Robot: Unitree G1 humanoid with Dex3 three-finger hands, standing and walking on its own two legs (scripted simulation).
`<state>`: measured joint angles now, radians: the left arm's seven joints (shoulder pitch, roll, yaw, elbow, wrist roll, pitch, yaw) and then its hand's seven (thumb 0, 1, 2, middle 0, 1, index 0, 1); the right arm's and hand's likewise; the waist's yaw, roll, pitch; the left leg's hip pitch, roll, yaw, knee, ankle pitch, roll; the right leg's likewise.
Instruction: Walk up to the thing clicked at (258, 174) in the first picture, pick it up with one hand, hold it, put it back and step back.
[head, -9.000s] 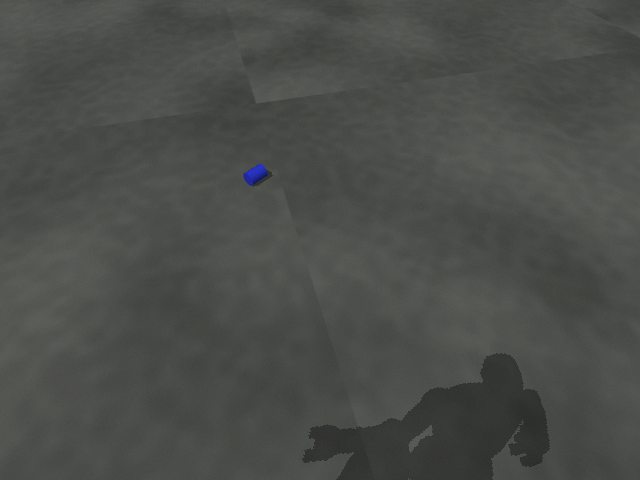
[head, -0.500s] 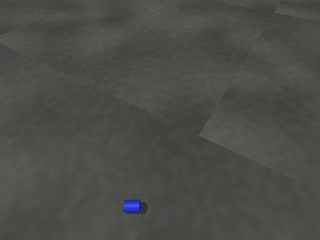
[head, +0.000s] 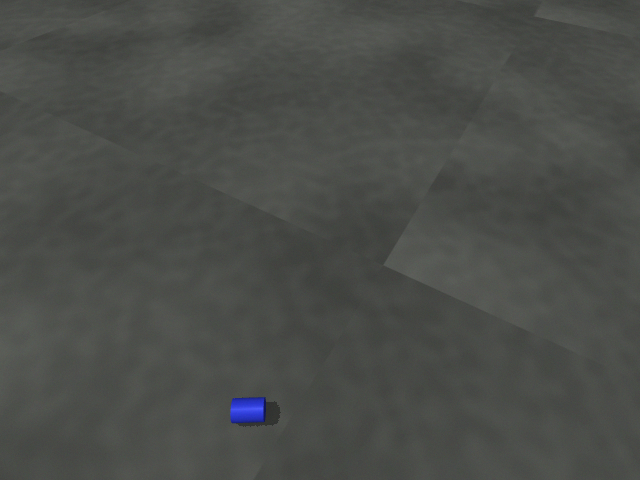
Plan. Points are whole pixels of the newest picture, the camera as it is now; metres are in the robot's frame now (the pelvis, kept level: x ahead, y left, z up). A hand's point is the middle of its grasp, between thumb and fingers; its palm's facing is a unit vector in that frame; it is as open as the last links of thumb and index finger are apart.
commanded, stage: walk up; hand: left
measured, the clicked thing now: (248, 409) +0.43 +0.23 -0.74
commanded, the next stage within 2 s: stand in 1.06 s
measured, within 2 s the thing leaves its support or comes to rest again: neither
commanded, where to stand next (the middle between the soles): +0.05 -0.01 m, yaw +0 degrees
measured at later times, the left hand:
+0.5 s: hand out of the picture +0.11 +0.25 -0.15, palm faces -0.04 -0.95 -0.32, open 7.4 cm
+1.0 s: hand out of the picture +0.10 +0.25 -0.15, palm faces -0.07 -0.94 -0.32, open 7.4 cm
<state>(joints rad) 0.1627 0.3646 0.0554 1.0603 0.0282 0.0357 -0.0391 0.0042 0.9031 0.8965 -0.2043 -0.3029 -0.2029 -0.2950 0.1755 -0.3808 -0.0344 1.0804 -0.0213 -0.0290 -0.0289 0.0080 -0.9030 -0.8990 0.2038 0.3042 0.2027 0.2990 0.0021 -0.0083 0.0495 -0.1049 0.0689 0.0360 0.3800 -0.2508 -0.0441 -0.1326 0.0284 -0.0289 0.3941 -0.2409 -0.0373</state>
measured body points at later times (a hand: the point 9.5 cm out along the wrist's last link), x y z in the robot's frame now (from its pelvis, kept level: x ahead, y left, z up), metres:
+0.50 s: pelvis +0.00 -0.01 +0.00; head +0.02 +0.00 +0.44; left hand +0.11 +0.30 -0.13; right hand +0.06 -0.33 -0.12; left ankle -0.03 +0.15 -0.74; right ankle -0.02 -0.10 -0.74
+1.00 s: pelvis +0.00 +0.00 +0.00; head +0.01 +0.00 +0.45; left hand +0.10 +0.30 -0.13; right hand +0.04 -0.32 -0.12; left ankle -0.03 +0.15 -0.74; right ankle -0.02 -0.10 -0.74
